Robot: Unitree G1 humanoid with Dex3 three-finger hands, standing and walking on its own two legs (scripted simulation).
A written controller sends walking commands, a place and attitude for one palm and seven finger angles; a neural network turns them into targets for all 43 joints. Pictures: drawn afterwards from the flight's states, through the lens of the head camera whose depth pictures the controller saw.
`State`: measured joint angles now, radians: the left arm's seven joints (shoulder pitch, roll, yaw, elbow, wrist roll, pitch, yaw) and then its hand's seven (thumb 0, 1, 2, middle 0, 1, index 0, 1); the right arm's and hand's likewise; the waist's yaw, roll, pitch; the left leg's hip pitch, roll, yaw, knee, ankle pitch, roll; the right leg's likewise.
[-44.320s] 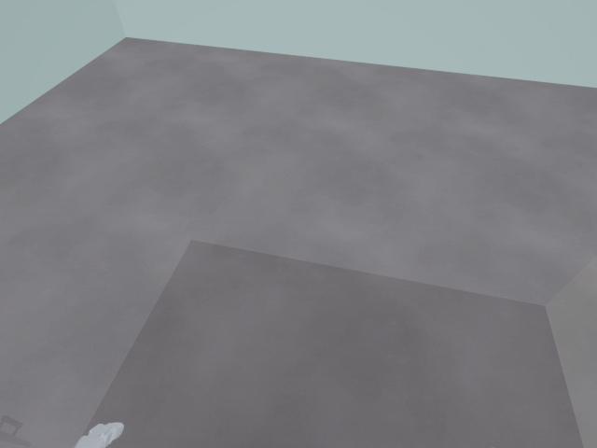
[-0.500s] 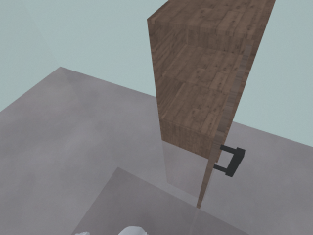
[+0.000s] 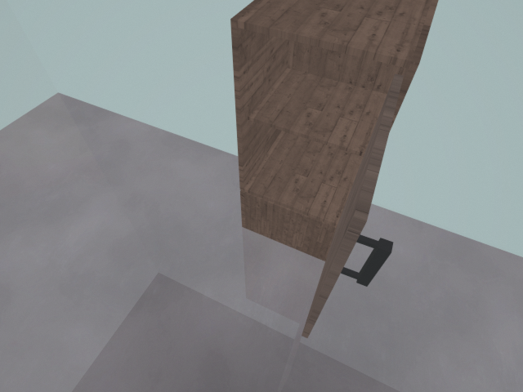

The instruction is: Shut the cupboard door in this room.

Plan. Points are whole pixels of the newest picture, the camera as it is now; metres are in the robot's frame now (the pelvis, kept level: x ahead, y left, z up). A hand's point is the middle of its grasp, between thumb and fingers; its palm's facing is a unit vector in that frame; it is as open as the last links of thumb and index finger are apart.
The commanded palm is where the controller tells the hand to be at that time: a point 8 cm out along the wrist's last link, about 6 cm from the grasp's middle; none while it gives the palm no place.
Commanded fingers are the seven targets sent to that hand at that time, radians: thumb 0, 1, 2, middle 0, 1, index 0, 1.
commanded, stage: turn or walk to find it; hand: left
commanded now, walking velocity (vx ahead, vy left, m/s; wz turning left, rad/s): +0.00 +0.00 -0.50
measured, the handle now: (361, 260) +0.36 -0.14 -0.05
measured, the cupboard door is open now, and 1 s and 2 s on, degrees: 92 92 92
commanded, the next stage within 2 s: stand and wait in 0.20 s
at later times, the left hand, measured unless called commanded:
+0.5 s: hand out of the picture +0.10 +0.16 -0.16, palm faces -0.13 -0.96 -0.24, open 7.4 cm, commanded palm none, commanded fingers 0.00 0.90 0.90 -0.20 -0.30 -0.20 -0.30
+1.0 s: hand out of the picture +0.07 +0.17 -0.17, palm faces -0.17 -0.96 -0.21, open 7.4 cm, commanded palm none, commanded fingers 0.00 0.90 0.90 -0.20 -0.30 -0.20 -0.30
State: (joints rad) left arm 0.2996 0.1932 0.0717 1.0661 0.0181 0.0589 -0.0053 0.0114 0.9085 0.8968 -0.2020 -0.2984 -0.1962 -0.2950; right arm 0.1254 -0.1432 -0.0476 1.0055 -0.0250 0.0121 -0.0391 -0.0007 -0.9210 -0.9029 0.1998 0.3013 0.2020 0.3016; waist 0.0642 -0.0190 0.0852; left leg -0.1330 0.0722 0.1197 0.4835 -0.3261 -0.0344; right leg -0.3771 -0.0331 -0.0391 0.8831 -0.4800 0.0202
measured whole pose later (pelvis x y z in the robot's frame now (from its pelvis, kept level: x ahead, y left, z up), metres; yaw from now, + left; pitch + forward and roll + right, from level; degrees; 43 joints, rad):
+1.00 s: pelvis +0.03 -0.01 +0.01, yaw -11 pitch -1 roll +0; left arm 0.24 0.17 0.01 1.13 0.01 0.00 0.02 0.01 0.91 0.90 -0.20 -0.30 -0.20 -0.30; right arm 0.26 -0.15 -0.02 1.14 -0.01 -0.02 -0.03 0.01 -0.91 -0.90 0.20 0.30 0.20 0.30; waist 0.00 0.00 0.06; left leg -0.12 0.00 0.05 0.40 -0.26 0.01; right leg -0.15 -0.03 -0.01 0.42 -0.25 0.02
